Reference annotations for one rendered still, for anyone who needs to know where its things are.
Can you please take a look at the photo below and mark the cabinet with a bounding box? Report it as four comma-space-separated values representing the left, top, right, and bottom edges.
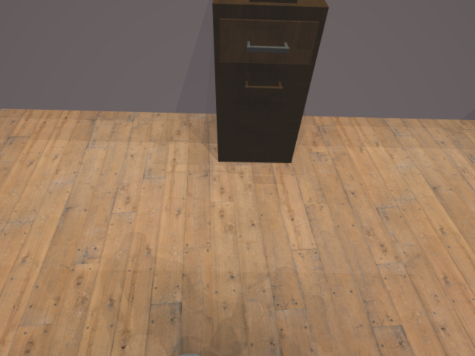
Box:
212, 0, 329, 163

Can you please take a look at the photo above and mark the drawer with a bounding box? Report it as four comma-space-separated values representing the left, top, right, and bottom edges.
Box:
220, 19, 318, 64

